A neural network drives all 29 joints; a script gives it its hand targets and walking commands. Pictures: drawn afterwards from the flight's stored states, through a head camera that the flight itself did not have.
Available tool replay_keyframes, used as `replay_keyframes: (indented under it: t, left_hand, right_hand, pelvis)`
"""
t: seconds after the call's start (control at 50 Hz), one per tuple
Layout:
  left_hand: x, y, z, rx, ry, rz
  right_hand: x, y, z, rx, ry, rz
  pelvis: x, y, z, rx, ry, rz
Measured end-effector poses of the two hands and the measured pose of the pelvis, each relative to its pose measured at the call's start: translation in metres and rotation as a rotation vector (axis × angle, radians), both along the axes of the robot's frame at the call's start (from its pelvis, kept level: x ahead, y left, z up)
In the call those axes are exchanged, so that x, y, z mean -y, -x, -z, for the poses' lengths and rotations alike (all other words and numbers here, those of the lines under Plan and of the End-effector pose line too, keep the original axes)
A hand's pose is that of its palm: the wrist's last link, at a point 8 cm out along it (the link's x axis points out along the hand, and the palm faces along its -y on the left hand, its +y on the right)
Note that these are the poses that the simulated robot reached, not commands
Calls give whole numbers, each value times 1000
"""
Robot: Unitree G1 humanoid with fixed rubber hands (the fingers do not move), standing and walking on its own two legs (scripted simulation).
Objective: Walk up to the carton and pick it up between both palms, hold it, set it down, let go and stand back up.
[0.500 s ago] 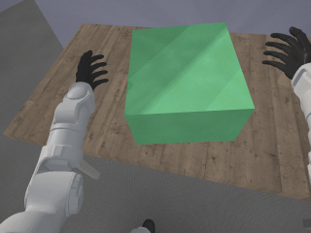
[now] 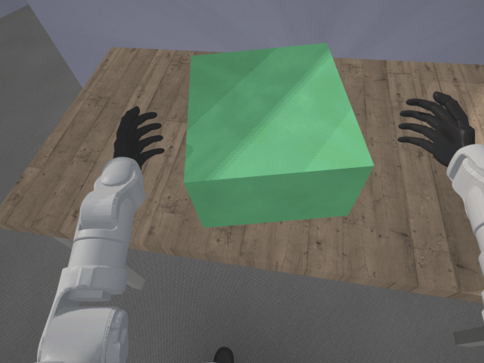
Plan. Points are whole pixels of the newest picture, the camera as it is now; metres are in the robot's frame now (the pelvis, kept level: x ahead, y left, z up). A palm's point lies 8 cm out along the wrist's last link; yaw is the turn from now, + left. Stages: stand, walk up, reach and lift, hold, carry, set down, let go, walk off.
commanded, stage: set down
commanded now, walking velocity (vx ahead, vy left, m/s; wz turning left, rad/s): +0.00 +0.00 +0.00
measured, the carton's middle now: (266, 132) +0.53 +0.05 +0.01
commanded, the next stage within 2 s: none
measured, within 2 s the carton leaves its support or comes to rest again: neither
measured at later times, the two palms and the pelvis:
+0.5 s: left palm (132, 196) +0.32 +0.24 +0.08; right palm (466, 193) +0.38 -0.26 +0.07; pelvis +0.02 -0.01 +0.01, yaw +0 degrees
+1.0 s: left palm (136, 245) +0.26 +0.23 +0.03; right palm (469, 254) +0.30 -0.26 +0.04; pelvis +0.01 +0.00 +0.01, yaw -1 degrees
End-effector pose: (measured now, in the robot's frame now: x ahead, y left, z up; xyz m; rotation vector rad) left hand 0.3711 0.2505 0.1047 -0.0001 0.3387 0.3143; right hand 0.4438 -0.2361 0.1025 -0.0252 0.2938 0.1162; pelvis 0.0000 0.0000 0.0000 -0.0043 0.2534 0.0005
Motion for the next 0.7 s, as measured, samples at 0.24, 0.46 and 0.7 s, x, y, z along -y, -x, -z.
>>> replay_keyframes:
  t: [0.24, 0.46, 0.7]
  left_hand:
    - [-2, 29, 14, -4, -7, -30]
    - [8, 48, 26, 9, -14, -12]
    - [16, 72, 42, 9, -25, -19]
  right_hand:
    - [7, 26, 13, 13, 28, -7]
    - [17, 59, 27, 13, 41, -2]
    - [23, 102, 46, 0, 42, 7]
  pelvis:
    - [3, -12, -4, 74, -1, -11]
    - [6, -15, -6, 111, -3, -7]
    - [6, -16, -7, 154, -6, 10]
